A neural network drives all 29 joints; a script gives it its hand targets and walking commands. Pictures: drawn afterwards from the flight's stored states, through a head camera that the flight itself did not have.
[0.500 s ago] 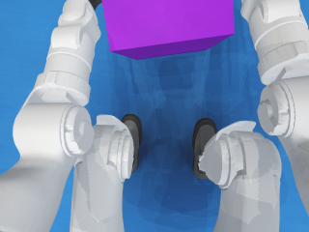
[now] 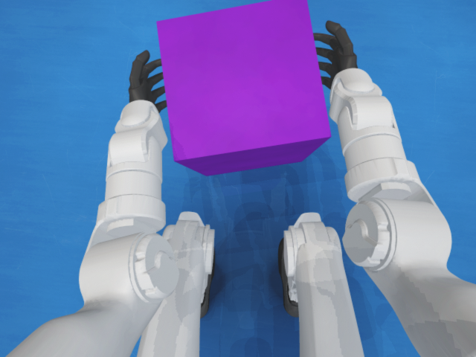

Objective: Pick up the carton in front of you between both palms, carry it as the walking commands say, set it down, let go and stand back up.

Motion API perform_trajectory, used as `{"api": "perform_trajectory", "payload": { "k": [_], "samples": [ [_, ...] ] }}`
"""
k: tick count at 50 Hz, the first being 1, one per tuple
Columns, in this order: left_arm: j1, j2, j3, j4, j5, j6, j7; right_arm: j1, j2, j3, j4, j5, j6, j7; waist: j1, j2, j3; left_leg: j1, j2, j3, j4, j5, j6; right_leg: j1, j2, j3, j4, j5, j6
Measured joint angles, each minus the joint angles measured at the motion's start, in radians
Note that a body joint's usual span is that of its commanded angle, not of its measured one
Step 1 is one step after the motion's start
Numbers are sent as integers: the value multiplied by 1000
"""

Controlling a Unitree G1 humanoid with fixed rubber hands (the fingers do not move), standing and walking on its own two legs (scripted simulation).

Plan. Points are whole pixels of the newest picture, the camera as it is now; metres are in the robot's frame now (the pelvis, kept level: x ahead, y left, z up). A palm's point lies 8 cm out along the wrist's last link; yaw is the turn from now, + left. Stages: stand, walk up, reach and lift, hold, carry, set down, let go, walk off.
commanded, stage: reach and lift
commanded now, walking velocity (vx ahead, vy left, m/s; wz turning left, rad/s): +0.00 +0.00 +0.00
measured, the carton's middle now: (244, 106) +0.51 +0.00 -0.14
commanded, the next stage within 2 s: none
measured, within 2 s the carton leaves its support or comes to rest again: neither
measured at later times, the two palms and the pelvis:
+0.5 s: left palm (101, 80) +0.46 +0.15 +0.07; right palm (390, 58) +0.48 -0.15 +0.07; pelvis +0.02 +0.00 +0.11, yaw -1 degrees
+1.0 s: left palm out of the picture +0.42 +0.15 +0.23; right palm out of the picture +0.42 -0.15 +0.23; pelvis +0.08 +0.00 +0.25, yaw -2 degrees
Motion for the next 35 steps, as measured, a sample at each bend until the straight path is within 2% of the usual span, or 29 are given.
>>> {"api": "perform_trajectory", "payload": {
  "k": [3, 7, 14, 17, 24, 35],
  "samples": [
    [3, -9, 20, -7, 40, 14, -16, 22, 21, -28, -13, -41, -1, 7, 5, -5, -22, 32, -2, 0, -55, 16, -1, 33, 1, 3, -55, 15, 2],
    [41, -14, 10, -46, 43, 22, -30, 74, 57, -37, -79, -61, 8, 10, 3, -2, -43, 67, -7, -3, -112, 29, 3, 72, -7, 2, -109, 21, 0],
    [128, -29, -46, -139, -15, 38, -23, 183, 86, 9, -207, -6, 30, 2, -6, 5, -63, 143, -7, -11, -187, 36, 3, 153, -12, -4, -187, 26, -1],
    [167, -39, -63, -153, -16, 40, -23, 231, 93, 21, -242, 24, 44, -4, -2, 0, -73, 198, 0, -12, -220, 31, 5, 206, -8, -5, -223, 24, -1],
    [255, -54, -88, -161, -22, 54, -22, 330, 123, 20, -253, 30, 45, -5, -8, 2, -97, 366, 4, -12, -327, 29, 10, 375, -10, -4, -328, 20, -5],
    [402, -68, -107, -135, 15, 29, -56, 497, 195, 15, -267, -12, 19, -14, -10, -2, -120, 677, 8, -17, -546, 51, 18, 689, -19, -4, -542, 35, -12]
  ]
}}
